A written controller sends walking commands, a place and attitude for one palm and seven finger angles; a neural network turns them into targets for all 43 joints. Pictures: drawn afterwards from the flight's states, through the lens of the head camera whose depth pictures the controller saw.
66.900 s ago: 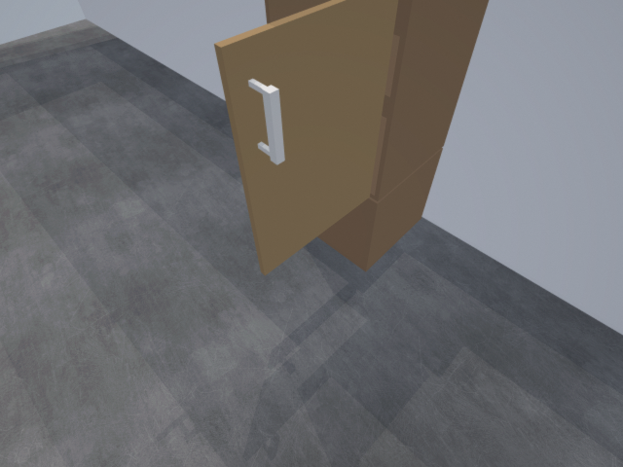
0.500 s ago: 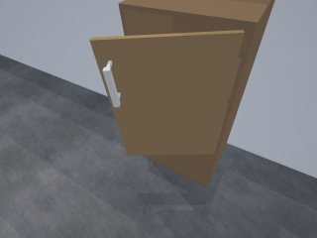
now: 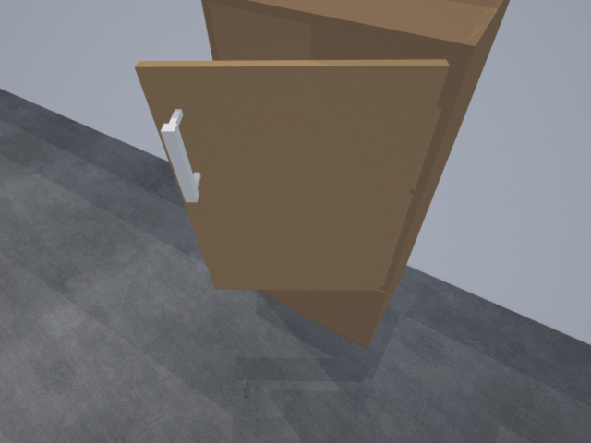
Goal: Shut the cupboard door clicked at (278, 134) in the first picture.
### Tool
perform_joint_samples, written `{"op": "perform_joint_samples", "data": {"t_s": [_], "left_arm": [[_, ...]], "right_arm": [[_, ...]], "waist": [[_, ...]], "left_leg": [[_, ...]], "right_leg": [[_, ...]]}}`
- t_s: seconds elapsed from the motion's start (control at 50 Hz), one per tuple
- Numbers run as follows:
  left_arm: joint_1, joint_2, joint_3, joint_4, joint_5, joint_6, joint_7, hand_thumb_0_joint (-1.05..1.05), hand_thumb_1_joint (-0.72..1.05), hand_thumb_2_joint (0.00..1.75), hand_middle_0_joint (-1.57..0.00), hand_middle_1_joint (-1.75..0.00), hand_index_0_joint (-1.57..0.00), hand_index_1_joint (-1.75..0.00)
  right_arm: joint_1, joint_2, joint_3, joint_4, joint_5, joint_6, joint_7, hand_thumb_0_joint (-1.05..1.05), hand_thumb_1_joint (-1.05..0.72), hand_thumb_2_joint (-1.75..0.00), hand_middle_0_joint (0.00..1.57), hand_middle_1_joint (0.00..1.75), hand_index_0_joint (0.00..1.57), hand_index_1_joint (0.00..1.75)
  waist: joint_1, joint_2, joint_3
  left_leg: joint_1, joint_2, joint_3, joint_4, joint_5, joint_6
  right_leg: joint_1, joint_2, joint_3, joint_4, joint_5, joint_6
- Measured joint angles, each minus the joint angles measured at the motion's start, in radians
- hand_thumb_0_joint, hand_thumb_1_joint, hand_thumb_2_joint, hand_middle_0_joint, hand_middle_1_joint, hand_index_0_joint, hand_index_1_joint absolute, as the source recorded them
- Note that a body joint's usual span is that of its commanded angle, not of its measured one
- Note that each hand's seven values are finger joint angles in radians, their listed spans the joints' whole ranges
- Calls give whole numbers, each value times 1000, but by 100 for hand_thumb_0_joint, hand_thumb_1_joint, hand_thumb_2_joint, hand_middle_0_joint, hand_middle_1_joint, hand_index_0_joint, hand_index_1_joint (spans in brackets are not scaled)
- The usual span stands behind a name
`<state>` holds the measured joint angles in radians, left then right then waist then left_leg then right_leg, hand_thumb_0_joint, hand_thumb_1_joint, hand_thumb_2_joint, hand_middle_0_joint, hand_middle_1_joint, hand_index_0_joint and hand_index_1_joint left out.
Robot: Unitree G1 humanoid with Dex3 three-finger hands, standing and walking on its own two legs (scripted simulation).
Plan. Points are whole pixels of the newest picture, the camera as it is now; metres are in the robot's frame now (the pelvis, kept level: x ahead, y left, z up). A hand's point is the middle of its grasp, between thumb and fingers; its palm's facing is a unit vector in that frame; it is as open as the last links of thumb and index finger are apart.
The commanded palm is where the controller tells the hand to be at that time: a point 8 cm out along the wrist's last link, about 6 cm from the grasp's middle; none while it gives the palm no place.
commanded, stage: shuffle to correct the standing spot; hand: left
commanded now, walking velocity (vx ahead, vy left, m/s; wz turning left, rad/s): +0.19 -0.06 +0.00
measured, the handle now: (184, 157) +0.50 +0.20 +0.12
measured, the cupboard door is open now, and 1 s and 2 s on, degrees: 30 30 30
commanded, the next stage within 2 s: come to a stop and stand still in 0.08 s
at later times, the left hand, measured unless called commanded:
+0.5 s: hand out of the picture +0.04 +0.18 -0.19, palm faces +0.03 -0.98 -0.20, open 7.4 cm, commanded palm none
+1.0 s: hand out of the picture +0.13 +0.16 -0.17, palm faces -0.01 -0.98 -0.22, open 7.4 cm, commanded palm none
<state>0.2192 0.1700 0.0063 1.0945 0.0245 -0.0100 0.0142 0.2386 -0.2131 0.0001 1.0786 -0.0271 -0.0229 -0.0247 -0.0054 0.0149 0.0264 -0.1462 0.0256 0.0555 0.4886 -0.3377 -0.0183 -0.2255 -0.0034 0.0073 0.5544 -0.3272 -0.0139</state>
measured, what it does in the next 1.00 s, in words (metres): steps on the spot: left foot, then right foot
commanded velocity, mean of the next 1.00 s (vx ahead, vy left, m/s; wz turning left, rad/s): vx -0.03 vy -0.01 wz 0.00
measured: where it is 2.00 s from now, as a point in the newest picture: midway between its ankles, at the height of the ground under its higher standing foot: outside the picture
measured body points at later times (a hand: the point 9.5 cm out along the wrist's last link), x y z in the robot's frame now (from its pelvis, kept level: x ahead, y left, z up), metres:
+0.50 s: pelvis +0.07 +0.00 -0.01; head +0.13 +0.01 +0.44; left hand +0.05 +0.23 -0.17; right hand +0.12 -0.24 -0.16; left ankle +0.08 +0.11 -0.74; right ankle -0.02 -0.10 -0.72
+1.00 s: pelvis +0.06 -0.02 -0.01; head +0.06 -0.02 +0.44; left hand +0.13 +0.21 -0.15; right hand +0.14 -0.25 -0.15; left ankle +0.06 +0.09 -0.73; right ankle +0.04 -0.12 -0.73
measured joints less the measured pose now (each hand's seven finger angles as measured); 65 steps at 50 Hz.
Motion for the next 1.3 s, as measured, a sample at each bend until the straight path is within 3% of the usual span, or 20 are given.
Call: {"op": "perform_joint_samples", "data": {"t_s": [0.26,0.32,0.38,0.42,0.48,0.56,0.6,0.72,0.78,0.88,0.96,1.02,1.3], "left_arm": [[72,-8,28,10,3,-1,-8,0,91,89,-20,-30,-20,-30],[66,-14,33,4,0,-24,6,0,91,89,-20,-30,-20,-30],[70,-21,27,-10,12,-34,25,0,91,89,-20,-30,-20,-30],[78,-23,23,-18,15,-24,28,0,91,89,-20,-30,-20,-30],[99,-23,22,-19,-1,2,29,0,90,89,-20,-30,-20,-30],[79,-2,29,-14,-10,45,37,0,90,89,-20,-30,-20,-30],[47,0,32,-28,-9,53,36,0,91,89,-20,-30,-20,-30],[-8,3,28,-100,2,22,21,0,91,89,-20,-30,-20,-30],[-3,-13,17,-103,9,14,24,0,91,89,-20,-30,-20,-30],[43,-24,8,-145,9,-12,40,0,91,89,-20,-30,-20,-30],[47,-9,-4,-158,3,-4,36,0,91,89,-20,-30,-20,-30],[34,4,-7,-149,-4,12,30,0,91,89,-20,-30,-20,-30],[53,33,-17,-92,-10,18,10,0,90,89,-20,-30,-20,-30]], "right_arm": [[68,65,2,15,-1,-15,-7,1,-91,-90,20,30,20,30],[59,71,0,24,12,3,-13,1,-91,-90,20,30,20,30],[18,72,-6,25,22,23,-17,1,-92,-90,20,30,20,30],[-16,58,-16,15,28,26,-17,2,-93,-90,20,30,20,30],[-55,31,-29,-19,24,4,-19,2,-93,-90,20,30,20,30],[-79,40,-28,-55,14,-6,-24,2,-93,-90,20,30,20,30],[-87,44,-22,-66,10,0,-26,1,-92,-90,20,30,20,30],[-107,62,-17,-80,8,26,-10,1,-91,-90,20,30,20,30],[-111,56,-29,-88,16,37,-2,0,-92,-90,20,30,20,30],[-82,38,-32,-128,20,41,15,1,-92,-90,20,30,20,30],[-62,32,-29,-137,19,32,14,1,-92,-90,20,30,20,30],[-45,33,-15,-125,10,27,14,1,-92,-90,20,30,20,30],[45,27,24,-44,8,16,14,1,-91,-90,20,30,20,30]], "waist": [[3,-5,18],[7,3,39],[26,-12,67],[36,-26,84],[30,-28,94],[25,-63,76],[22,-52,73],[31,-22,63],[18,12,52],[9,19,17],[-7,9,0],[-1,-17,-10],[-6,-11,-1]], "left_leg": [[6,21,5,110,-132,-9],[-64,27,-2,256,-146,5],[-152,1,-16,375,-232,15],[-178,-12,-10,303,-184,19],[-150,-12,6,101,120,32],[-115,-26,37,85,32,45],[-107,-24,29,55,45,41],[-140,-20,15,65,59,16],[-152,-5,0,105,18,7],[-159,-19,-20,224,-49,34],[-103,-22,-23,115,7,37],[-91,-28,-16,97,15,44],[-71,-52,2,-24,91,69]], "right_leg": [[-6,11,-21,126,-130,-18],[16,13,-32,104,-145,-21],[51,7,-32,54,-115,-32],[69,2,-24,30,-96,-32],[58,8,-17,91,-97,-20],[-35,-5,0,314,-228,6],[-65,-10,-14,334,-240,12],[-26,-35,-42,54,-7,14],[-26,-12,-49,55,-47,-11],[-3,12,-47,29,-28,-24],[13,22,-67,44,-37,-21],[30,17,-60,14,-16,-9],[41,-3,-42,-96,57,10]]}}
